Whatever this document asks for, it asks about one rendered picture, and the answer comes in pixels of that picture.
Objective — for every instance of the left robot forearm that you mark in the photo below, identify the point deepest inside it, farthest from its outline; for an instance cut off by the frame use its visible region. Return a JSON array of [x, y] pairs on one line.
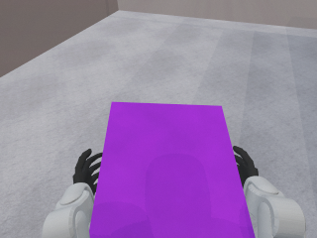
[[72, 214]]

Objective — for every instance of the left robot hand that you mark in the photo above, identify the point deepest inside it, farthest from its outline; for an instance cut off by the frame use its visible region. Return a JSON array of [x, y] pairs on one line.
[[83, 171]]

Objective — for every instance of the right robot hand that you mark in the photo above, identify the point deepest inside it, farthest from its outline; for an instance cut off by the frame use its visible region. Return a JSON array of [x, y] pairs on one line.
[[246, 166]]

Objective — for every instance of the carton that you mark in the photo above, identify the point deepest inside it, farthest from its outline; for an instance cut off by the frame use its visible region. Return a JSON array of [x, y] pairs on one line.
[[168, 171]]

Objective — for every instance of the right robot forearm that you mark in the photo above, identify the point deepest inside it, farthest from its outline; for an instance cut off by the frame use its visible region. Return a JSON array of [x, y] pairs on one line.
[[277, 215]]

